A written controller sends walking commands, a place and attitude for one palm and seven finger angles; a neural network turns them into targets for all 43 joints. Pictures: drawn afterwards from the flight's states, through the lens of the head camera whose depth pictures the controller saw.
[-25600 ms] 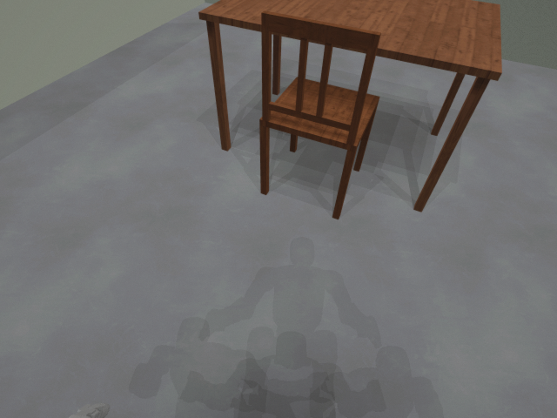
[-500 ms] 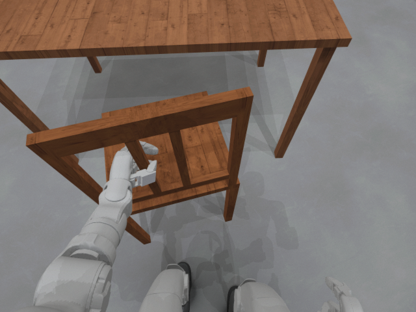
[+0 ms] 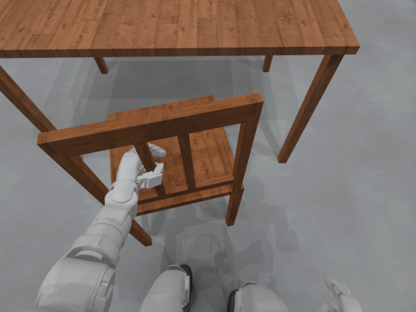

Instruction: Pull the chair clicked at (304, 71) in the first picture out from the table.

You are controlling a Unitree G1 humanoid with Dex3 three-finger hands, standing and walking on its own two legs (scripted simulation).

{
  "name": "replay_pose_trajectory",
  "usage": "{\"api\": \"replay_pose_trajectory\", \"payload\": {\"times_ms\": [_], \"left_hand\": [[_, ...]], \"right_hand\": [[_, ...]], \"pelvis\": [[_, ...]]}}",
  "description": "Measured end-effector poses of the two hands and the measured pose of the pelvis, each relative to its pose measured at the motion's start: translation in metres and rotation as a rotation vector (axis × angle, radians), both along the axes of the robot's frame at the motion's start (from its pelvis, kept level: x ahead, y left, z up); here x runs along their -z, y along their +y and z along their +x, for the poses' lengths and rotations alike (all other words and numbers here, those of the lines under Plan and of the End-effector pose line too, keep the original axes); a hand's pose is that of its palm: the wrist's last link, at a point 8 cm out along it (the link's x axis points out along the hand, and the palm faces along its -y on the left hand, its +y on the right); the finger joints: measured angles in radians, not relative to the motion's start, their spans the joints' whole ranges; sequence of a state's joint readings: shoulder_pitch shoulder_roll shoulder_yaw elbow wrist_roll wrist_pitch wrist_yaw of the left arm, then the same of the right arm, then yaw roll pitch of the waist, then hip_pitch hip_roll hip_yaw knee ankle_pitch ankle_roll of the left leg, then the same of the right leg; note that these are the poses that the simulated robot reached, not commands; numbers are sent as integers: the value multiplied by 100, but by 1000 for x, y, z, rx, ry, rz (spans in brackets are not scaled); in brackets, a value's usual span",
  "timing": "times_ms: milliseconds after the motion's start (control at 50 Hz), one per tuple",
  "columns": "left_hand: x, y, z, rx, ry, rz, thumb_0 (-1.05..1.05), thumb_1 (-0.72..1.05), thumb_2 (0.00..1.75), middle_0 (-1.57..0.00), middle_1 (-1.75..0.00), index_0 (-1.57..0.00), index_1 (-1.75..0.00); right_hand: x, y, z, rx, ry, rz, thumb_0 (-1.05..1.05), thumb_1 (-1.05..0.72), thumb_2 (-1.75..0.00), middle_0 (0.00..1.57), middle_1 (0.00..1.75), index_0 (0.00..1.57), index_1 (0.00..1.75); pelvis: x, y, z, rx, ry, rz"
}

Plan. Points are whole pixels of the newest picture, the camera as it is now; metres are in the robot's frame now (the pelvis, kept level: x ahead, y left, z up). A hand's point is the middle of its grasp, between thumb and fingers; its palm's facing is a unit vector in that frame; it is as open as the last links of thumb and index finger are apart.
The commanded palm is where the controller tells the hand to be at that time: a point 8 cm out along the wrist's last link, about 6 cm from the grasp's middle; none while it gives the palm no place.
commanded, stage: step backward, pulling the chair out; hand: left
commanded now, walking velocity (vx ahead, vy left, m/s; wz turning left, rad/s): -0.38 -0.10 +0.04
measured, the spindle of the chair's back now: (152, 170) +0.41 +0.15 -0.08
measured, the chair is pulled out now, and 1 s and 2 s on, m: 0.16 0.20 0.26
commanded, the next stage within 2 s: none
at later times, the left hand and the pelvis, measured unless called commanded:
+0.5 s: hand (154, 179) +0.37 +0.13 -0.04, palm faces -0.02 -0.98 -0.20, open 5.4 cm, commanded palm +0.38 +0.19 -0.04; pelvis -0.01 +0.00 +0.00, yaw +0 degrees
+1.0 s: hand (146, 193) +0.34 +0.14 -0.04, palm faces +0.01 -0.98 -0.21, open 5.5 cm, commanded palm +0.34 +0.20 -0.04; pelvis -0.04 +0.00 +0.00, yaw +0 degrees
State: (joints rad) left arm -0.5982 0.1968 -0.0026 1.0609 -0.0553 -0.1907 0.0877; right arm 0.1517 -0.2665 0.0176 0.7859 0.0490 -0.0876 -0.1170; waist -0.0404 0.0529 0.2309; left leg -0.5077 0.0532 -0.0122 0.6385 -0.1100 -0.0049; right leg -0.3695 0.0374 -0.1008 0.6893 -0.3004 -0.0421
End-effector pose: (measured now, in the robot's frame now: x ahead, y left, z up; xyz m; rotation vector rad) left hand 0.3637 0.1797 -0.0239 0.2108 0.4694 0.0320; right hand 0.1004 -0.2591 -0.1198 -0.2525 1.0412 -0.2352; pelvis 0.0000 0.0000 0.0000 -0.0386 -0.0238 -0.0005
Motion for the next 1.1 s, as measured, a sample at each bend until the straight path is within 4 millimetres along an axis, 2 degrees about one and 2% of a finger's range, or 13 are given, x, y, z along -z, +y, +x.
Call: {"api": "replay_pose_trajectory", "payload": {"times_ms": [120, 220, 380, 520, 680, 780, 880, 1100], "left_hand": [[0, 1, -4, -10, 5, -2, 3, 66, 76, -24, -120, -50, -144], [0, 1, -6, -25, 4, 3, 3, 65, 77, -25, -120, -50, -144], [-1, 2, -7, -23, 19, -9, 4, 66, 76, -23, -120, -50, -144], [-1, 5, -13, -3, 14, -6, 3, 66, 75, -23, -121, -50, -144], [-1, 8, -25, -18, 1, 7, 4, 64, 77, -25, -120, -50, -144], [-2, 10, -28, -26, 12, -1, 4, 64, 77, -25, -120, -50, -144], [-2, 13, -34, -19, 23, -10, 5, 66, 76, -23, -121, -50, -144], [-2, 17, -55, -47, 8, 4, 5, 64, 78, -26, -120, -50, -144]], "right_hand": [[2, 6, 1, -23, -1, 27, 1, -90, -90, 20, 30, 21, 30], [4, 3, 0, -6, -8, 44, 1, -90, -90, 21, 30, 21, 30], [-4, -6, -4, 6, 12, -10, 1, -90, -90, 20, 30, 21, 30], [-6, 0, -7, -9, -1, -9, 1, -90, -90, 20, 30, 21, 30], [2, 10, -19, -2, -7, 43, 1, -90, -90, 20, 30, 21, 30], [1, 8, -29, 4, 20, 17, 1, -90, -90, 21, 30, 21, 30], [-5, 9, -36, -10, 38, -6, 1, -90, -90, 20, 30, 21, 30], [1, 11, -51, 8, 6, 36, 1, -90, -90, 20, 30, 21, 30]], "pelvis": [[-3, -6, -4, 9, 3, -7], [-1, -11, -4, 0, -2, -8], [-4, 0, -3, -12, -3, 22], [-3, 3, -14, 0, 9, 9], [-1, -4, -22, -7, 3, 7], [-1, 4, -21, -31, 1, 26], [-5, 10, -31, -15, 9, 34], [0, 3, -51, -27, 5, 33]]}}
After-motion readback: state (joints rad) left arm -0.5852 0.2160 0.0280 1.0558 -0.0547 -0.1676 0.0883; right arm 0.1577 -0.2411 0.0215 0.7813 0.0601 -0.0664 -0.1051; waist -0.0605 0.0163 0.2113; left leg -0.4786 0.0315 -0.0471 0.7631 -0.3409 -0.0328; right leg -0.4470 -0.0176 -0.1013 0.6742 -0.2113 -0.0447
